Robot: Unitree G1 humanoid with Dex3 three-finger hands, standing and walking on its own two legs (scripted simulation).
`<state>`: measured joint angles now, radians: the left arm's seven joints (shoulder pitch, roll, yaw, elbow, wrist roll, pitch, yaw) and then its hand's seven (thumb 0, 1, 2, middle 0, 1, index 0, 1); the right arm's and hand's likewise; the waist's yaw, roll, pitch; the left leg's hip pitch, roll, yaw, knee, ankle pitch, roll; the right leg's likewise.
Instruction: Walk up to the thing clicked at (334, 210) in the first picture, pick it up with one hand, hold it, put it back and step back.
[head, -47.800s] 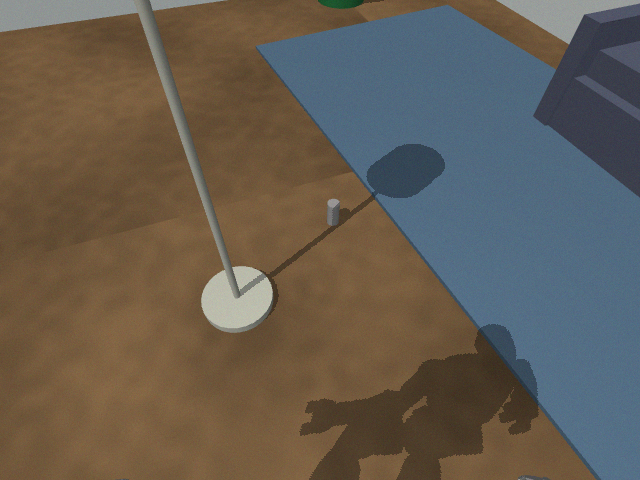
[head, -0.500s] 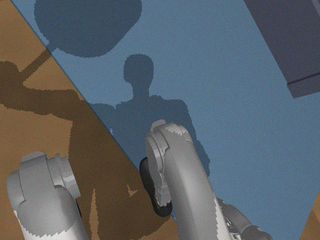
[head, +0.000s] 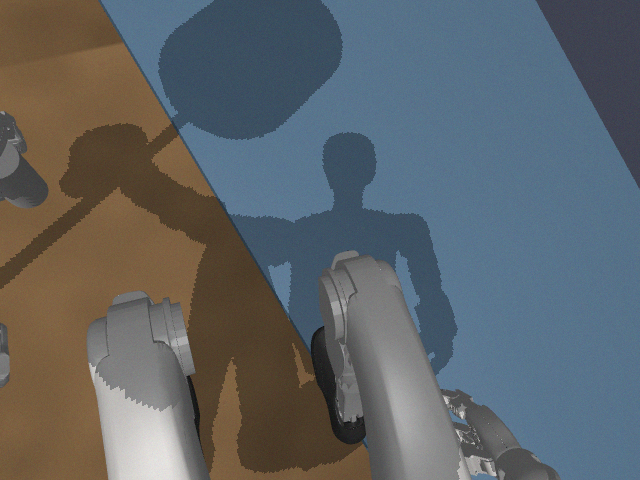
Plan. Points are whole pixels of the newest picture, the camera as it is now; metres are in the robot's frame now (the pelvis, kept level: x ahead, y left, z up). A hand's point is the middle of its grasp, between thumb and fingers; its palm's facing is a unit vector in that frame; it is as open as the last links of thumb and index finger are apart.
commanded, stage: settle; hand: left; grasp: from above
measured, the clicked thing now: (11, 176) +0.48 +0.33 -0.20
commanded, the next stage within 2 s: lift in 0.54 s
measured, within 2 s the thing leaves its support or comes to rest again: neither
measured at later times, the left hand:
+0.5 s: hand out of the picture +0.46 +0.34 -0.10, palm faces -0.41 -0.09 -0.91, open 7.7 cm
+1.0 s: hand out of the picture +0.44 +0.34 -0.05, palm faces -0.44 -0.11 -0.89, open 7.8 cm
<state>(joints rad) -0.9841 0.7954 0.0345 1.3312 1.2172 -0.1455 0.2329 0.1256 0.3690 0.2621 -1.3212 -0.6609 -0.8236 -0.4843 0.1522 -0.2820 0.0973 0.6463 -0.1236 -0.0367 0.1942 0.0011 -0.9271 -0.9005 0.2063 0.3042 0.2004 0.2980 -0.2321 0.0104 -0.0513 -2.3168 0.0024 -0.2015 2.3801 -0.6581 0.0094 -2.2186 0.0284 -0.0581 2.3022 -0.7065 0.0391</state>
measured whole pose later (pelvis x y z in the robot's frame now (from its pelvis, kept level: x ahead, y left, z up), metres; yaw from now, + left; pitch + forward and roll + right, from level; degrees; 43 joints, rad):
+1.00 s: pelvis -0.02 +0.02 +0.06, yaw +2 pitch +34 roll -13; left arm -0.95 0.69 0.00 1.16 1.17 -0.12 0.08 0.11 0.36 0.29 -1.16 -0.77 -0.80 -0.51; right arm 0.22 -0.25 0.03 0.67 -0.06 0.06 0.10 0.00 -0.94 -0.91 0.21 0.30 0.20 0.30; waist -0.19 0.07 -0.12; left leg -2.18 0.01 -0.11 2.16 -0.58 0.07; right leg -2.07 0.01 -0.01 2.09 -0.68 0.00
